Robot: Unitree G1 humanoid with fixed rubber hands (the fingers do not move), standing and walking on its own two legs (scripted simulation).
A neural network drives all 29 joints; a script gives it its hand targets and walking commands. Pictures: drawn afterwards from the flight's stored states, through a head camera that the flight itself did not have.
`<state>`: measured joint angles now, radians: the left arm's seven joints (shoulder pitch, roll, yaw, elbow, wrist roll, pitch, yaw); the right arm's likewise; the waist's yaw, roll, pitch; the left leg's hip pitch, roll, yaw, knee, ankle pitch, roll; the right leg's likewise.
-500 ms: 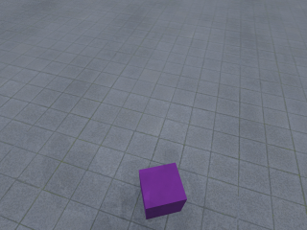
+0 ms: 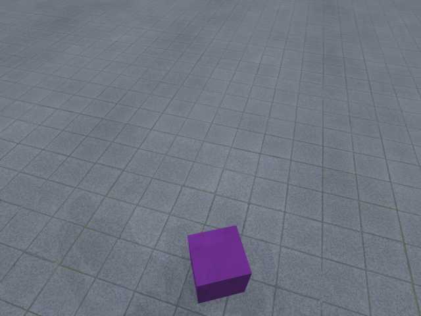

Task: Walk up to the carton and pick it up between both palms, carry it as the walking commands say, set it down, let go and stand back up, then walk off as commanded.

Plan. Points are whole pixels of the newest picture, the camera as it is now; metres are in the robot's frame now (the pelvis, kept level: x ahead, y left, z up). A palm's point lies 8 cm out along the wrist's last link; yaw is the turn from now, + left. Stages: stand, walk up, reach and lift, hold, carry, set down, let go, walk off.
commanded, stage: walk up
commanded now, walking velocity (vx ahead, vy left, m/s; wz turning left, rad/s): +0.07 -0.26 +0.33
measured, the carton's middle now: (217, 264) +0.46 -0.03 -0.65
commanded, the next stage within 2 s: stand in 2.00 s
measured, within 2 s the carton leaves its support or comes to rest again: neither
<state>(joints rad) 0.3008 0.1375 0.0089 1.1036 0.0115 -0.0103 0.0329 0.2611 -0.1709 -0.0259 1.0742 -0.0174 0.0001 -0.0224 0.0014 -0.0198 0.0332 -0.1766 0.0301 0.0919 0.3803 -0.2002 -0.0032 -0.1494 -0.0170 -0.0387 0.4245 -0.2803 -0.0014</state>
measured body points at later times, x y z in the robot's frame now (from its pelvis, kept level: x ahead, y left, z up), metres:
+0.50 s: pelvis +0.05 -0.15 +0.00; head +0.04 -0.17 +0.45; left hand +0.03 +0.09 -0.14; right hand +0.11 -0.40 -0.16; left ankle +0.01 +0.02 -0.67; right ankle +0.06 -0.26 -0.74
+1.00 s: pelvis +0.07 -0.09 -0.01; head +0.12 -0.07 +0.43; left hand -0.01 +0.15 -0.16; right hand +0.25 -0.33 -0.14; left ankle +0.04 +0.05 -0.75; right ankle +0.06 -0.26 -0.74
